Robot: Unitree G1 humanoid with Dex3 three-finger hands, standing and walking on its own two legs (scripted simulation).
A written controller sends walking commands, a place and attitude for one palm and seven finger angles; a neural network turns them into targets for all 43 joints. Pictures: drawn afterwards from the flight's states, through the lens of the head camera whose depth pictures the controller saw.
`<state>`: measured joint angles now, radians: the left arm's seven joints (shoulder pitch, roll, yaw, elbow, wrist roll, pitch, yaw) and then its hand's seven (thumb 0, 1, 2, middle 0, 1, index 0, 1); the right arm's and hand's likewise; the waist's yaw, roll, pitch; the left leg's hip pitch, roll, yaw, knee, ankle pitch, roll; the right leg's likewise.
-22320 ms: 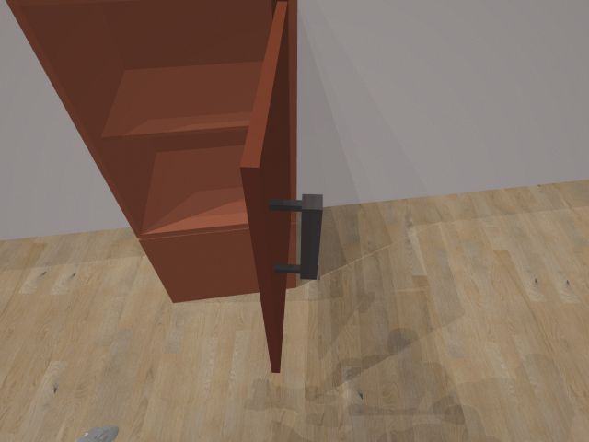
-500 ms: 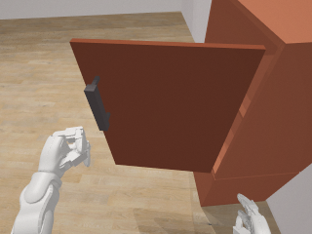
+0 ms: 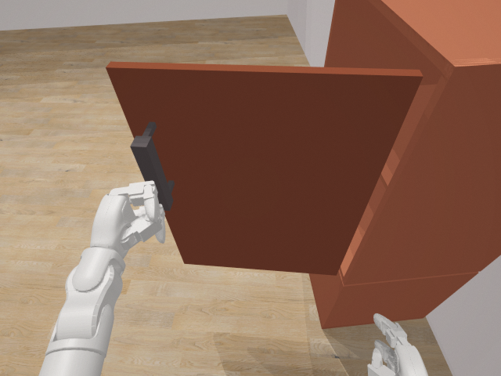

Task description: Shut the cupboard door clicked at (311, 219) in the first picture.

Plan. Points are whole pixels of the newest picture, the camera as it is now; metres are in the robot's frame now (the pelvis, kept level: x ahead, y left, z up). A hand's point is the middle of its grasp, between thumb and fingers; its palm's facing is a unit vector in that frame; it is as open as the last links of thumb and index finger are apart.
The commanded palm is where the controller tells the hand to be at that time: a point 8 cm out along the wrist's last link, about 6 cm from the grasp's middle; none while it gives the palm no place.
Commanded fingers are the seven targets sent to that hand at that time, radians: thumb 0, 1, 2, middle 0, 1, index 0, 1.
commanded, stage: bring the fist close to the handle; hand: left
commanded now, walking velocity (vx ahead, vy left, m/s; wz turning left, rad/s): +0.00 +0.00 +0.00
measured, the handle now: (158, 168) +0.43 +0.19 +0.10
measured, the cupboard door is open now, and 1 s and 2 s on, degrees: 79 76 64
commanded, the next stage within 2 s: push the door shut along its arc in 0.34 s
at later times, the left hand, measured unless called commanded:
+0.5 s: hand (163, 224) +0.31 +0.15 +0.10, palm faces -0.02 -1.00 -0.06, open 3.1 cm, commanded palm +0.29 +0.20 +0.11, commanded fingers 0.00 0.90 0.90 -1.30 -1.50 -1.30 -1.50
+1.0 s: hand (172, 190) +0.38 +0.15 +0.10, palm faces -0.15 -0.99 -0.05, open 3.1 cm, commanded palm +0.37 +0.20 +0.11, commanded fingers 0.00 0.90 0.90 -1.30 -1.50 -1.30 -1.50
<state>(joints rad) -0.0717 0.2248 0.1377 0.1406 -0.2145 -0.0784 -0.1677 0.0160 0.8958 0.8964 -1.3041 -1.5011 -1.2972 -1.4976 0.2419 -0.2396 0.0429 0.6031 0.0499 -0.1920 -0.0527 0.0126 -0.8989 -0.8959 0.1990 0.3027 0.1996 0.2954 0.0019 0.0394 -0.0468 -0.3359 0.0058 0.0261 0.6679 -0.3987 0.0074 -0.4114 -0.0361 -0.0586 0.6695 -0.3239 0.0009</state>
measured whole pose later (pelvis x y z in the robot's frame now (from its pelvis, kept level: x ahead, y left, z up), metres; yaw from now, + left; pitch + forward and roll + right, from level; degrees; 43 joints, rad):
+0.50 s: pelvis +0.00 +0.00 +0.00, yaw +0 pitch +3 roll +0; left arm -0.05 0.22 0.13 0.15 -0.20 -0.10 -0.15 0.02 0.89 0.90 -1.30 -1.50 -1.30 -1.50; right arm 0.23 -0.24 0.04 0.60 0.05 -0.17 -0.05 0.01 -0.90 -0.90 0.20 0.30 0.20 0.30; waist 0.00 0.04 -0.05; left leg -0.31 0.01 0.03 0.65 -0.39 0.00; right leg -0.40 -0.03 -0.06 0.66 -0.32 0.00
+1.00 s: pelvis +0.00 -0.01 +0.00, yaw +0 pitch +5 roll +0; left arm -0.40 0.31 0.19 0.56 -0.23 -0.17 -0.32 0.02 0.90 0.90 -1.32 -1.50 -1.31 -1.50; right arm 0.29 -0.28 0.02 0.63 0.06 -0.10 -0.06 0.01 -0.90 -0.90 0.20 0.30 0.20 0.30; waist -0.04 0.03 -0.04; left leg -0.37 0.01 0.03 0.66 -0.38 0.00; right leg -0.45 -0.03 -0.06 0.67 -0.31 -0.01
